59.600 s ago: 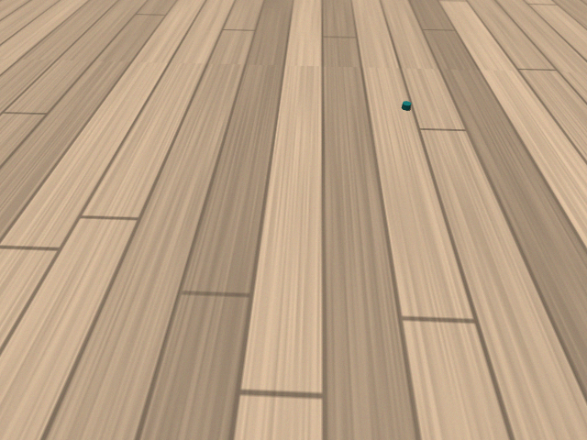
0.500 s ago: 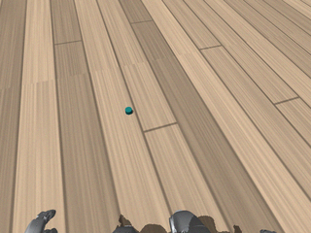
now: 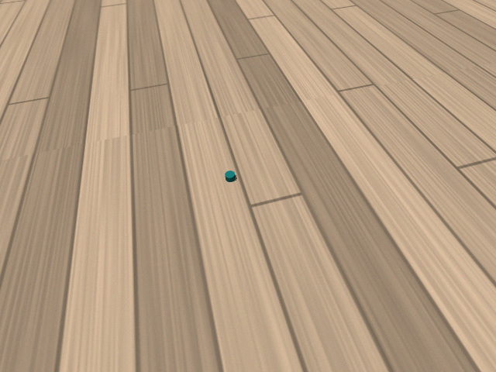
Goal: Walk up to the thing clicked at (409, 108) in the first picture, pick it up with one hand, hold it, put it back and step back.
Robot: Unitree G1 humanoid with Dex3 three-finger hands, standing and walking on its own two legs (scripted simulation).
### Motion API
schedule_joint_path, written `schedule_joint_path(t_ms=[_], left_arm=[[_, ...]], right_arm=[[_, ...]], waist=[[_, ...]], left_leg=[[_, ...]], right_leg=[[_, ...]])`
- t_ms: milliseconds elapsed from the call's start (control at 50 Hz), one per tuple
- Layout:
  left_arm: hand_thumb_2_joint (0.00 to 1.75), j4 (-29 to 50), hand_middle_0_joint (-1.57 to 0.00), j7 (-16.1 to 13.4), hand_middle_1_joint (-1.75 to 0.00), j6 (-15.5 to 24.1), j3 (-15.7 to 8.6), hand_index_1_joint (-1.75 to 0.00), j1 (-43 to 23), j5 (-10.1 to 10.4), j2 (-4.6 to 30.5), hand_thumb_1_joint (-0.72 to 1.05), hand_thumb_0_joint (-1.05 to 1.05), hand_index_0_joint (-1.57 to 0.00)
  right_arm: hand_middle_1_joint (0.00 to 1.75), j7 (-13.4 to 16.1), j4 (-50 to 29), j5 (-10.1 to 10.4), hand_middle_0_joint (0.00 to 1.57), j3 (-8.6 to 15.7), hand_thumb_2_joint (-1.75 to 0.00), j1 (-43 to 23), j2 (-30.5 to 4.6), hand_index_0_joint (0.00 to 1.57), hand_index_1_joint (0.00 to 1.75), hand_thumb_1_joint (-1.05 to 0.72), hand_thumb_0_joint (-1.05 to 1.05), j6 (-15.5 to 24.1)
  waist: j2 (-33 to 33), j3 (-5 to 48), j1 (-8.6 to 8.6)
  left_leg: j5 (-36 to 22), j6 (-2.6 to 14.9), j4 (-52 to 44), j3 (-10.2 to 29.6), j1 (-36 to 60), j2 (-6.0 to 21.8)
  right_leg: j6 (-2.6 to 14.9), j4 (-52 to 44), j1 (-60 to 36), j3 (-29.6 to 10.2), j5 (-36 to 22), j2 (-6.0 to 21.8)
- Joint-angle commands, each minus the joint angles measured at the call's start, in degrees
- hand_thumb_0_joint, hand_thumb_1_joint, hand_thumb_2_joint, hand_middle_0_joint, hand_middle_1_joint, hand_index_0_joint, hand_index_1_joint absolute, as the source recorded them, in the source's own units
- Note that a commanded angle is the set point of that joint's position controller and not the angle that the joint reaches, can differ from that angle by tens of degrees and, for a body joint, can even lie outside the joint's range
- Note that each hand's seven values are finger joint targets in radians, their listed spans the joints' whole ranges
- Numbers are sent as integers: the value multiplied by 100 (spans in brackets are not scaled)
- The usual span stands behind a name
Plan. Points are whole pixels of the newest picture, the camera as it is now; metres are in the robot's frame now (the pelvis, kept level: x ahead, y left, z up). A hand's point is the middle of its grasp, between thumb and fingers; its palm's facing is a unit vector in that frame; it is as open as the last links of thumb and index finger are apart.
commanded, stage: step back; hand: left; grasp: from above
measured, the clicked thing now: (230, 176) +1.15 +0.19 -0.74
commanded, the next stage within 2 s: stand in 0.86 s
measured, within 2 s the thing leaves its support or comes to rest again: neither
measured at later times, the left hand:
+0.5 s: hand out of the picture +0.06 +0.27 -0.14, palm faces +0.03 -0.93 -0.38, open 7.4 cm
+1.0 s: hand out of the picture +0.13 +0.26 -0.13, palm faces -0.03 -0.94 -0.35, open 7.4 cm
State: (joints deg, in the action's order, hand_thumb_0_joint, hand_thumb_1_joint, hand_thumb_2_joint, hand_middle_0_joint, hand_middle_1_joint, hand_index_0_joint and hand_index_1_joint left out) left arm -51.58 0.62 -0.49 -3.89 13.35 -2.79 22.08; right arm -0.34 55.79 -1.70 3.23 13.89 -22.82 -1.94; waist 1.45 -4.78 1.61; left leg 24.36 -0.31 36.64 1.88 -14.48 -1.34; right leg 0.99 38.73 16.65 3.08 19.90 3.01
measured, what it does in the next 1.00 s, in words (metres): steps on the spot: left foot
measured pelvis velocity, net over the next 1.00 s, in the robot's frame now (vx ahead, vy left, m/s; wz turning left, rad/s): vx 0.04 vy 0.01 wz -0.02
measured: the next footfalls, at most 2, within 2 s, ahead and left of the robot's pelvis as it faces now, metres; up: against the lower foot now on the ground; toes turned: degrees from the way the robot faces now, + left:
left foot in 0.50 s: +0.12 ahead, +0.14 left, +0.00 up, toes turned +1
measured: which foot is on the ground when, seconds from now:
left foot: down 0.00-0.26, up 0.28-0.48, down 0.50-1.00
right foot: down 0.00-1.00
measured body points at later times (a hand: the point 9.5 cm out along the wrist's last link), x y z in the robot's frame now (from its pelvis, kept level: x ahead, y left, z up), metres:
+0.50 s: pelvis +0.02 +0.00 +0.01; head +0.03 -0.01 +0.45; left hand +0.06 +0.31 -0.11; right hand +0.10 -0.32 -0.12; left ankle +0.07 +0.13 -0.72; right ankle +0.02 -0.12 -0.72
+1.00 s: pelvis +0.04 +0.01 +0.02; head +0.05 +0.01 +0.47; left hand +0.13 +0.31 -0.11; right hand +0.16 -0.28 -0.11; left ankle +0.08 +0.14 -0.72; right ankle +0.02 -0.12 -0.72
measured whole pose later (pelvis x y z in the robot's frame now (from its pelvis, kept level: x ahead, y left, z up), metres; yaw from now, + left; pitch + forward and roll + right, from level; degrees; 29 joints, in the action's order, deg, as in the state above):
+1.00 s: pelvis +0.04 +0.01 +0.02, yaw -1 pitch -3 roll +0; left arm -63.2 0.5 1.1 -0.1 5.3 -0.3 20.1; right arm -0.6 62.8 -0.2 0.5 1.6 -19.2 1.2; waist 0.7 -4.0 0.5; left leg 9.5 -0.4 23.4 -1.6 -11.0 1.5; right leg -1.1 23.1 6.0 0.2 14.4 1.2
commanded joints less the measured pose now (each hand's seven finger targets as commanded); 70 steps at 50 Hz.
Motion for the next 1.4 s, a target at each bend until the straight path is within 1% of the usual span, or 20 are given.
schedule_joint_path(t_ms=[0, 20, 40, 60, 120, 200, 240, 260, 340, 400, 460, 480, 500, 520, 540, 620, 660, 900, 1160, 1380], left_arm=[[90, 417, -20, -36, -30, 98, -129, -30, -296, 131, 823, 90, 0, -20], [90, 343, -20, -78, -30, 98, -291, -30, -665, 149, 1282, 90, 0, -20], [90, 307, -20, -48, -30, 122, -301, -30, -659, 131, 1355, 90, 0, -20], [90, 260, -20, -17, -30, 155, -264, -30, -496, 179, 1202, 90, 0, -20], [90, 53, -20, 48, -30, 241, -273, -30, -225, 162, 1157, 90, 0, -20], [90, -271, -20, -55, -30, 324, -355, -30, 342, 61, 1139, 90, 0, -20], [90, -222, -20, -107, -30, 372, -530, -30, 463, 2, 1916, 90, 0, -20], [90, -16, -20, -107, -30, 402, -527, -30, 103, 11, 1908, 90, 0, -20], [90, 24, -20, -118, -30, 504, -385, -30, -295, 93, 1490, 90, 0, -20], [90, 39, -20, -99, -30, 442, -294, -30, -483, 102, 1403, 90, 0, -20], [90, 40, -20, -98, -30, 316, -171, -30, -522, 190, 1290, 90, 0, -20], [90, 44, -20, -102, -30, 288, -111, -30, -477, 204, 1122, 90, 0, -20], [90, 79, -20, -96, -30, 259, -45, -30, -404, 244, 937, 90, 0, -20], [90, -29, -20, -103, -30, 188, -53, -30, -301, 335, 910, 90, 0, -20], [90, -193, -20, -128, -30, 128, -103, -30, -291, 309, 1082, 90, 0, -20], [90, -458, -20, -135, -30, 250, -82, -30, -178, 227, 1123, 90, 0, -20], [90, -478, -20, -110, -30, 267, -87, -30, -437, 225, 1209, 90, 0, -20], [90, -887, -20, -97, -30, 298, 121, -30, -923, 276, 1016, 90, 0, -20], [90, -1093, -20, -82, -30, 274, 139, -30, -1060, 231, 1028, 90, 0, -20], [90, -1097, -20, -81, -30, 258, 142, -30, -1078, 246, 1058, 90, 0, -20]], right_arm=[[30, 61, -342, -104, 20, 426, -90, 8, -1422, 20, 30, -90, 0, 414], [30, 29, -397, -51, 20, 497, -90, -33, -1890, 20, 30, -90, 0, 402], [30, 22, -454, -51, 20, 471, -90, -297, -1725, 20, 30, -90, 0, 445], [30, 37, -486, -56, 20, 356, -90, -473, -1444, 20, 30, -90, 0, 492], [30, 13, -430, -75, 20, 343, -90, -471, -1390, 20, 30, -90, 0, 475], [30, -13, -507, 7, 20, 222, -90, -567, -991, 20, 30, -90, 0, 276], [30, 47, -641, -17, 20, 165, -90, -736, -765, 20, 30, -90, 0, 257], [30, 63, -583, -9, 20, 254, -90, -668, -1090, 20, 30, -90, 0, 285], [30, 21, -276, 20, 20, 219, -90, -124, -909, 20, 30, -90, 0, 381], [30, -14, -251, 16, 20, 204, -90, -224, -798, 20, 30, -90, 0, 378], [30, 38, -129, 17, 20, 200, -90, -133, -725, 20, 30, -90, 0, 403], [30, 71, -122, -10, 20, 218, -90, -135, -811, 20, 30, -90, 0, 425], [30, 112, -142, -37, 20, 262, -90, -119, -1054, 20, 30, -90, 0, 461], [30, 118, -271, 2, 20, 261, -90, -540, -1355, 20, 30, -90, 0, 469], [30, 101, -292, 23, 20, 290, -90, -717, -1493, 20, 30, -90, 0, 441], [30, 99, -186, 72, 20, 120, -90, -1115, -1069, 20, 30, -90, 0, 379], [30, 91, -102, 90, 20, 75, -90, -1140, -942, 20, 30, -90, 0, 375], [30, 28, 413, 140, 20, -18, -90, -1323, -861, 20, 30, -90, 0, 440], [30, 20, 661, 130, 20, -41, -90, -1400, -921, 20, 30, -90, 0, 433], [30, 38, 759, 129, 20, -99, -90, -1177, -917, 20, 30, -90, 0, 427]], waist=[[660, 455, -215], [711, 120, -388], [339, -132, -245], [167, -96, -126], [636, 72, -163], [178, 203, 204], [-1175, -103, 378], [-607, -411, 253], [-653, 98, -30], [-965, 230, -29], [-852, 470, -195], [-565, 611, -226], [16, 875, -195], [448, 879, -22], [481, 705, -37], [461, 698, 83], [277, 633, -32], [-117, 781, -179], [-83, 610, -140], [-182, 693, -180]], left_leg=[[1119, 728, -2100, 2386, 1392, 1289], [2626, 1426, -2547, 3186, 146, 2038], [2401, 1480, -2595, 3033, -196, 2056], [1535, 1364, -2355, 2530, 110, 1805], [912, 1070, -2065, 1633, -47, 1361], [928, 521, -819, 684, -1368, 776], [919, 121, 1467, 260, -2316, -131], [678, 97, 1753, 720, -2114, 103], [33, 42, 1230, 539, -1215, 324], [-91, 7, 243, -108, -443, 246], [-1390, 76, -891, -333, 526, 97], [-1876, 199, -1063, -49, 767, 298], [-2276, 412, -1258, 807, 982, 1028], [-1773, 943, -1506, 1685, 339, 1702], [-1155, 1244, -1657, 1779, -226, 1884], [-1920, 507, -1092, 726, -242, 1193], [-1589, 304, -1141, 479, -104, 918], [-2726, 233, -1574, 345, 1007, 966], [-1721, 106, -2131, 320, 800, 917], [-2050, 81, -2082, 282, 855, 935]], right_leg=[[67, 42, 1612, -567, 884, 18], [13, 934, 1256, -344, 1390, -120], [40, 1301, 1063, -612, 1165, -47], [44, 1127, 1126, -715, 880, 23], [25, 236, 481, -349, 676, -73], [128, -1359, -1565, -288, 21, -412], [1011, -2989, -968, -3719, 3099, 1805], [1368, -2914, -522, -3872, 2684, 2071], [983, -2217, -526, -1959, -119, 1345], [860, -1824, -227, -1235, -1268, 1112], [560, -947, 28, -847, -2219, 803], [369, -661, 74, -704, -2250, 645], [161, -262, 240, -598, -1745, 354], [-27, 80, 31, -276, -188, -190], [19, 173, -390, -322, 753, -152], [161, -1048, -860, -625, -781, 84], [213, -1166, -740, -868, -1140, 267], [-14, -1945, -834, -818, -1753, 366], [-17, -2383, -946, -789, -1044, 422], [6, -2386, -1039, -813, -1242, 453]])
